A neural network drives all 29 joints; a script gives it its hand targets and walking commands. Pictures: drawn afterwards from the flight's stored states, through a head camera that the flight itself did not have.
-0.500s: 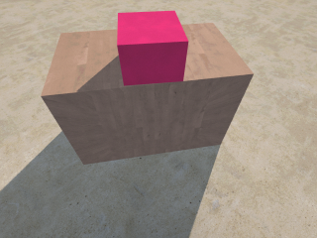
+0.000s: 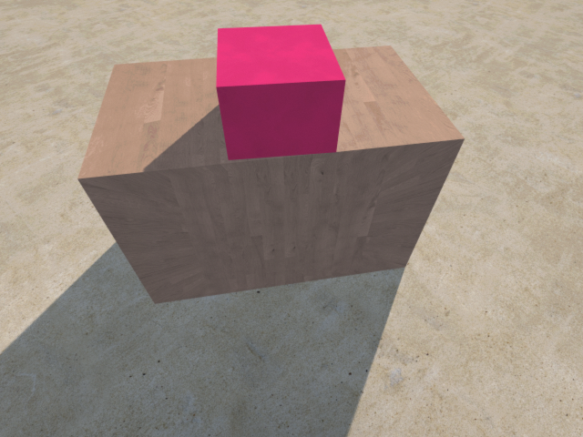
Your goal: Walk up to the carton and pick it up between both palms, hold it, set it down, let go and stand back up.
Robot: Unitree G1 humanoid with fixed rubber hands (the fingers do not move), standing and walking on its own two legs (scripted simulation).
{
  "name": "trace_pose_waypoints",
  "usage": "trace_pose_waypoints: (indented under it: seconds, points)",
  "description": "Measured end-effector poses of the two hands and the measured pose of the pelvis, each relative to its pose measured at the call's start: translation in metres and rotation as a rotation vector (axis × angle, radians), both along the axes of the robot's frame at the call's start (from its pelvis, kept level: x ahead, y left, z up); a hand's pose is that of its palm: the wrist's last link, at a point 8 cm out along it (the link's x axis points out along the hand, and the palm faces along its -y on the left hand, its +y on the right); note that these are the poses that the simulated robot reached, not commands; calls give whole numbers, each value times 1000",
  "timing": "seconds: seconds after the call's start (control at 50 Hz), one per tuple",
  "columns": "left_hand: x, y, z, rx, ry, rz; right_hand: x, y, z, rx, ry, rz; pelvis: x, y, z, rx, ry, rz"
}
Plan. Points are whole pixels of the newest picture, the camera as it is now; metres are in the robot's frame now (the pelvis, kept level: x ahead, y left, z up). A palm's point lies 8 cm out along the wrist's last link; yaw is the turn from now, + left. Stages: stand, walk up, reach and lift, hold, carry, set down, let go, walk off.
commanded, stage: stand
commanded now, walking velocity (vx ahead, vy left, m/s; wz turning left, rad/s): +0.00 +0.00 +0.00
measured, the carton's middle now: (276, 89) +0.93 +0.07 -0.02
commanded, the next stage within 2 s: walk up in 0.18 s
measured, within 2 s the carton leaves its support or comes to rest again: neither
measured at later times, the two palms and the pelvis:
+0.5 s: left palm out of the picture -0.01 +0.20 -0.15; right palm out of the picture -0.03 -0.21 -0.15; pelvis +0.00 -0.01 +0.00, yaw +2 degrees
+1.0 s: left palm out of the picture +0.02 +0.12 -0.12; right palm (473, 345) +0.29 -0.30 -0.13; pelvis +0.16 -0.07 +0.00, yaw +3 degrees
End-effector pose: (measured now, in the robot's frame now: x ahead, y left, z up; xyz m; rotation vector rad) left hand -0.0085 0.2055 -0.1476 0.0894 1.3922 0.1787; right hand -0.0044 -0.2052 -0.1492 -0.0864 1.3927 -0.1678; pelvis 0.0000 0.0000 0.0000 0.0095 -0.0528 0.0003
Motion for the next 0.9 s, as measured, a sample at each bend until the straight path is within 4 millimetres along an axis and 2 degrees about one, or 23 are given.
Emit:
trace_pose_waypoints:
  seconds: [0.26, 0.44, 0.5, 0.56, 0.62, 0.68, 0.72, 0.76, 0.8, 0.84, 0.9]
  points:
    - [-15, -8, -1, -17, 45, 4, -15, 6, -1, 14, 46, 0, -2, -1, 1, -1, 2, 0]
    - [-18, -9, -3, -28, 54, 0, -19, 5, 0, 20, 50, -11, -2, -3, 1, 1, 18, 11]
    - [0, -4, -2, -16, 26, -35, -23, -7, 2, 12, 56, -32, 1, -11, -1, -7, 35, 35]
    - [33, -3, 4, 9, -68, -44, -26, -28, 5, -1, 76, -34, 7, -25, 0, -4, 45, 43]
    - [67, -8, 12, 45, -158, -42, -18, -56, 4, -18, 81, -35, 20, -42, -1, 4, 52, 47]
    - [89, -19, 14, 87, -216, -26, 3, -89, -7, -35, 71, -11, 35, -62, -9, -5, 38, 52]
    - [87, -30, 13, 98, -220, 3, 29, -108, -10, -48, 49, 30, 46, -73, -12, -14, 28, 73]
    - [73, -41, 15, 94, -174, 47, 66, -121, -4, -48, 0, 69, 60, -79, -6, 15, 33, 57]
    - [55, -55, 20, 75, -91, 70, 111, -127, 7, -40, -91, 97, 75, -83, 2, 32, 37, 37]
    - [42, -66, 24, 54, -19, 88, 155, -129, 17, -33, -183, 123, 90, -85, 8, 31, 39, 46]
    - [37, -78, 26, 37, 34, 130, 212, -124, 22, -19, -251, 164, 114, -86, 9, 25, 39, 67]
